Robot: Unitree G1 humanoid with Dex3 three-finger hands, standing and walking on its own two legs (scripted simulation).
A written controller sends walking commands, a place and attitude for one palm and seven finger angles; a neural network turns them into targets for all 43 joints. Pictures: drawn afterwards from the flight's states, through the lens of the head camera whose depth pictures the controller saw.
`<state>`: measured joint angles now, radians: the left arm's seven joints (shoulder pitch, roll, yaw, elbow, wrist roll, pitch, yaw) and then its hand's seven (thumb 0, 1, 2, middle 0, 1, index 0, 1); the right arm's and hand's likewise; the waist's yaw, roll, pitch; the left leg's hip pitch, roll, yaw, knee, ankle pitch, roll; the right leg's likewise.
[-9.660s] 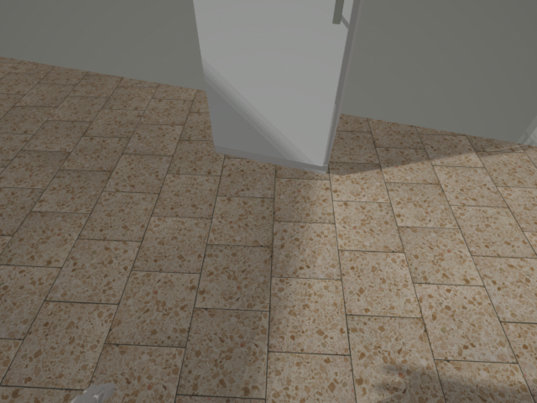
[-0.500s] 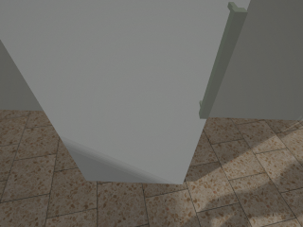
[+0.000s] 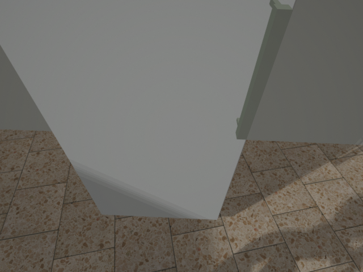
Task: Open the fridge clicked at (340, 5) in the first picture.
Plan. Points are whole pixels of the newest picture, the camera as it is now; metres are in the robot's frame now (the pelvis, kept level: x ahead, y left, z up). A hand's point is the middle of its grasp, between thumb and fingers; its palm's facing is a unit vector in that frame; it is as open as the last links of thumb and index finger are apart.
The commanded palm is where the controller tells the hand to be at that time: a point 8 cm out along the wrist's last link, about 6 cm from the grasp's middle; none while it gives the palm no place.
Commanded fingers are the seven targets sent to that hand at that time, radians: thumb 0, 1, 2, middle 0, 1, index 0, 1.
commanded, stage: come to a stop and stand still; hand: right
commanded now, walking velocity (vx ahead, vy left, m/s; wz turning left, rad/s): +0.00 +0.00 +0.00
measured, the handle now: (254, 80) +0.48 -0.12 +0.20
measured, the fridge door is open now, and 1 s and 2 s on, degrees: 0 0 0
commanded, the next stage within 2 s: look again from close up in 0.68 s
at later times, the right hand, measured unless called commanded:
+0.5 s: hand out of the picture -0.03 -0.20 -0.18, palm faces +0.02 +0.99 -0.17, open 7.4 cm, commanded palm none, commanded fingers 0.00 -0.90 -0.90 0.20 0.30 0.20 0.30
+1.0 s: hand out of the picture -0.05 -0.19 -0.18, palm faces +0.03 +0.99 -0.14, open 7.4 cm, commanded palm none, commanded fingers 0.00 -0.90 -0.90 0.20 0.30 0.20 0.30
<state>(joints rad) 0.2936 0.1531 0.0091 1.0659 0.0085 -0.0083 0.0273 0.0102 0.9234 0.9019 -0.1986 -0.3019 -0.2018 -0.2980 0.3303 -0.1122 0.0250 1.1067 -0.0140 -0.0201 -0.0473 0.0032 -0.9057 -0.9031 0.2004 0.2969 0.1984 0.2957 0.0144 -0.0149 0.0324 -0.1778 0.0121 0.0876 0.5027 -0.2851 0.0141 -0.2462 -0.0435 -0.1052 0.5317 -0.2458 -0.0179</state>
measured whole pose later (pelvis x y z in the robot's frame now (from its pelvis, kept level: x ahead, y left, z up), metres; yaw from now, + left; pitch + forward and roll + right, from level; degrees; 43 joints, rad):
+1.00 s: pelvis -0.02 -0.04 +0.00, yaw +0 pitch -1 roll +1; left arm 0.30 0.13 0.01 1.11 0.01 -0.01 0.01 0.01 0.92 0.90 -0.20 -0.30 -0.20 -0.30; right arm 0.35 -0.13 0.02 1.10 -0.02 -0.01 -0.04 0.00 -0.91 -0.90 0.20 0.30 0.20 0.30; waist -0.01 0.02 0.03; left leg -0.19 0.07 0.06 0.43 -0.21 -0.04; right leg -0.25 0.02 -0.13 0.43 -0.16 -0.08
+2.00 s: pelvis -0.02 -0.02 -0.01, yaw -3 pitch +0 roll -1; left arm 0.39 0.23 -0.03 0.83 -0.05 -0.29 0.07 0.03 0.93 0.90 -0.20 -0.30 -0.21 -0.30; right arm 0.52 -0.23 -0.01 0.18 0.14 0.03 -0.15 0.06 -0.93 -0.88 0.20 0.32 0.20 0.32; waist 0.04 0.01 0.01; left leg -0.30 0.06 0.05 0.61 -0.31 -0.01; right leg -0.34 0.03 -0.09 0.55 -0.21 -0.05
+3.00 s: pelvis +0.01 +0.00 -0.01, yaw -3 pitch +0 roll +1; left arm 0.23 0.28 -0.02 0.63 -0.07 -0.29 0.12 0.01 0.90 0.90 -0.20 -0.30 -0.20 -0.30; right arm 0.25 -0.39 -0.35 -0.10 0.37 -0.07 0.38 0.00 0.25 -0.41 0.28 1.04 0.28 1.04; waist -0.04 -0.01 -0.01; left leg -0.24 0.00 0.08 0.60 -0.35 0.01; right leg -0.34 -0.02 -0.05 0.64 -0.30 -0.02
